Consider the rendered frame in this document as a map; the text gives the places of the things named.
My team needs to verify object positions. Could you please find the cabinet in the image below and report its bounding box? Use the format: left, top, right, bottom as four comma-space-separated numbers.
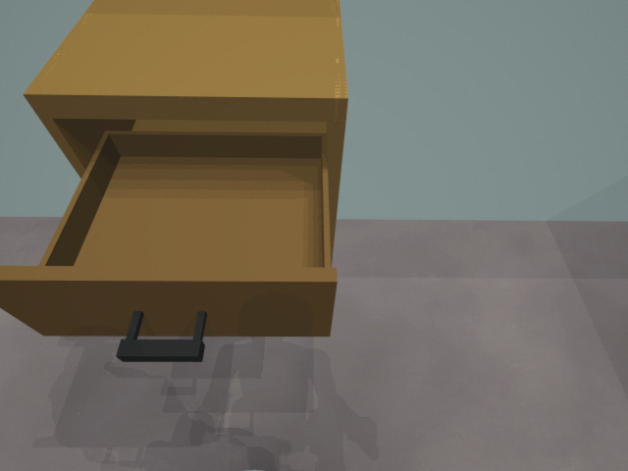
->
23, 0, 348, 268

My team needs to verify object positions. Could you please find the drawer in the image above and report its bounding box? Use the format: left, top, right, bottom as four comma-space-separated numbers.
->
0, 131, 338, 337

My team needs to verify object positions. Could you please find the handle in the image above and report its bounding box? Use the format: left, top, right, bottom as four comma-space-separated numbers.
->
116, 311, 207, 362

